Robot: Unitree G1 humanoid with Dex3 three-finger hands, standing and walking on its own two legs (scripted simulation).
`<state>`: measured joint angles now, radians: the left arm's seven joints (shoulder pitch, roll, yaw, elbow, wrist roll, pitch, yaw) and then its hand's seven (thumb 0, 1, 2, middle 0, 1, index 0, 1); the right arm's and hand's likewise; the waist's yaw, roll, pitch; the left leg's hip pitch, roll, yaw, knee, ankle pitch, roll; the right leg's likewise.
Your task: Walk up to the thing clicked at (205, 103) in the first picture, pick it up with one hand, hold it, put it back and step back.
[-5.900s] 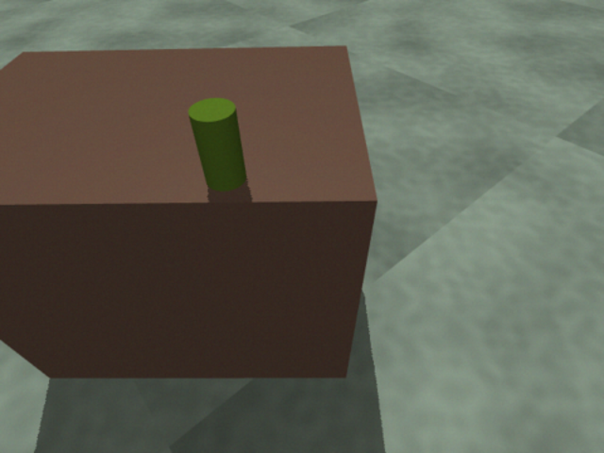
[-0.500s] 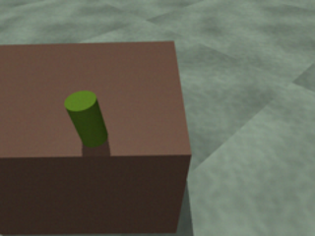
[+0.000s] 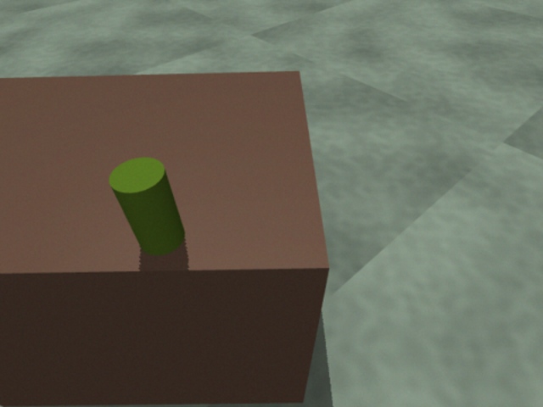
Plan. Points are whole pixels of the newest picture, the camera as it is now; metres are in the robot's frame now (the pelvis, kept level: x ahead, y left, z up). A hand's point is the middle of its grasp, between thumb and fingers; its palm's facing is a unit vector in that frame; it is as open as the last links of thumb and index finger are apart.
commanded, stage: stand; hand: left
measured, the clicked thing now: (151, 208) +0.42 +0.21 +0.09
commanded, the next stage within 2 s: rise first in 0.06 s
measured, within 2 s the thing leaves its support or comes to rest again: neither
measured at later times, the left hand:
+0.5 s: hand out of the picture +0.19 +0.25 -0.10, palm faces +0.19 -0.93 -0.32, open 12.9 cm
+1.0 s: hand (87, 367) +0.20 +0.25 +0.04, palm faces +0.24 -0.90 -0.37, open 17.4 cm
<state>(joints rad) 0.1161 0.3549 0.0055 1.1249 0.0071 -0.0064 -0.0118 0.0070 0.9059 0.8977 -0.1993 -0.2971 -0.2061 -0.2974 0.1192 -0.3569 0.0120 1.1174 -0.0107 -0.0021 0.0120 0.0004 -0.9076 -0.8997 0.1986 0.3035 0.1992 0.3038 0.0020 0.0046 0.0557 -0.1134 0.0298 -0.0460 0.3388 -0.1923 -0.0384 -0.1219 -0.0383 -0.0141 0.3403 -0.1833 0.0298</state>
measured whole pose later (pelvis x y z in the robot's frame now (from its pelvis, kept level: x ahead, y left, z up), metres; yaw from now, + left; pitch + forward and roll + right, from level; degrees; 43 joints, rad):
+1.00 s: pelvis +0.01 +0.01 -0.01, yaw -1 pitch -2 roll +0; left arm 0.47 0.30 0.20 -0.08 -0.05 -0.13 0.03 -0.01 -0.51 0.01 -0.04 -0.04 -0.06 -0.03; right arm 0.27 -0.22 -0.12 0.58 0.02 -0.08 -0.03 -0.01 0.49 -0.02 0.05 0.05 0.05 0.05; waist 0.04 0.05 0.03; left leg -0.13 0.03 -0.03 0.44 -0.27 -0.03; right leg -0.14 -0.04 0.00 0.43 -0.25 0.04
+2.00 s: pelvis -0.01 +0.00 -0.01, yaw +0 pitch -4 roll +0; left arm 0.44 0.36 0.37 -0.37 -0.05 -0.34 0.00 -0.01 -0.59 0.06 -0.05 -0.05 -0.05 -0.06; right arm 0.27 -0.21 -0.18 0.59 0.03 -0.15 -0.02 -0.01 0.50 -0.05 0.05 0.05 0.05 0.06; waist 0.06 0.05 0.05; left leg -0.13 0.02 -0.04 0.44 -0.25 -0.03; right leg -0.14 -0.05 -0.01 0.45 -0.24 0.03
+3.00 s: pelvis +0.01 +0.01 -0.01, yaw +0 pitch +1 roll +0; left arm -0.16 0.55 0.59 0.24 -0.24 -0.02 -0.41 -0.01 -0.48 0.10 -0.03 -0.02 -0.03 -0.04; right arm 0.27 -0.23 -0.06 0.59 0.03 -0.14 -0.08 -0.01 0.50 -0.06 0.05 0.05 0.05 0.05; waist 0.02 0.03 -0.05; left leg -0.24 0.02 -0.04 0.52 -0.29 -0.03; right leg -0.24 -0.05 -0.01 0.50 -0.27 0.04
